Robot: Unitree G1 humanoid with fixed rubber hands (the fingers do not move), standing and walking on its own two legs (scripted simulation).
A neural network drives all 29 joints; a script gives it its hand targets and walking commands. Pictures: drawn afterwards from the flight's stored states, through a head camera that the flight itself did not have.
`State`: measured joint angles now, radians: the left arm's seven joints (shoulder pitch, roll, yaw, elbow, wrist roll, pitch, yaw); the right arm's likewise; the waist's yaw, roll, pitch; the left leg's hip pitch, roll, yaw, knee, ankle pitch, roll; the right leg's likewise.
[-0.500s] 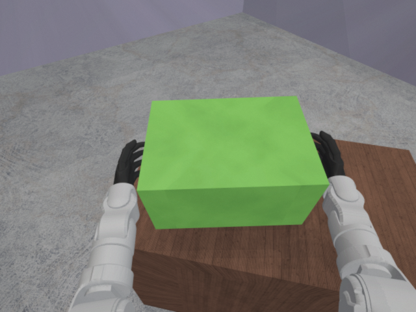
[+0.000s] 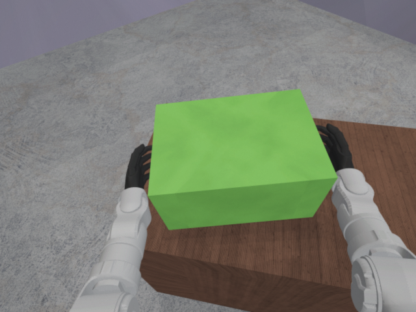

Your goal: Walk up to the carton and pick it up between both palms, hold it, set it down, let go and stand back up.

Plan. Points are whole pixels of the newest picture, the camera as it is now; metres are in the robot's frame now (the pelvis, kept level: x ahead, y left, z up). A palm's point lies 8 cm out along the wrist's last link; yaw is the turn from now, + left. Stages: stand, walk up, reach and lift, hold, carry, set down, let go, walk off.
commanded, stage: set down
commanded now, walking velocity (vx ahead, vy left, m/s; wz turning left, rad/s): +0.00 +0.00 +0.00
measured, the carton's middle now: (233, 160) +0.44 +0.01 +0.02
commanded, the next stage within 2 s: none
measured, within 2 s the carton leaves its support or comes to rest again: rests again in 1.02 s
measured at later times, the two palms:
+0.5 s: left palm (142, 193) +0.36 +0.21 -0.02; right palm (324, 165) +0.45 -0.19 +0.01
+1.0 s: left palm (145, 188) +0.37 +0.20 -0.02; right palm (328, 170) +0.44 -0.20 +0.00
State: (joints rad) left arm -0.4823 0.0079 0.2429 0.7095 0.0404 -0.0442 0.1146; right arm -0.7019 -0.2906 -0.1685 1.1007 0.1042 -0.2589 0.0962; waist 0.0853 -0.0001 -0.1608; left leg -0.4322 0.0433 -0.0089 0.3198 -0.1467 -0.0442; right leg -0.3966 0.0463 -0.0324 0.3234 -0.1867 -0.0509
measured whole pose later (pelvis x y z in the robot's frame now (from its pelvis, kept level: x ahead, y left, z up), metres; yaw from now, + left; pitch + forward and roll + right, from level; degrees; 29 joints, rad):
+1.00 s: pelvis -0.03 +0.02 -0.03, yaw -3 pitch +33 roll -1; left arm -0.76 0.06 0.06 1.12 -0.21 -0.26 0.18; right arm -1.00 -0.46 0.03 1.47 0.24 -0.36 0.17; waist 0.20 0.04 -0.36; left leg -0.96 0.07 0.06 0.55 -0.17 -0.01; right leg -0.92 0.05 -0.03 0.52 -0.18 -0.03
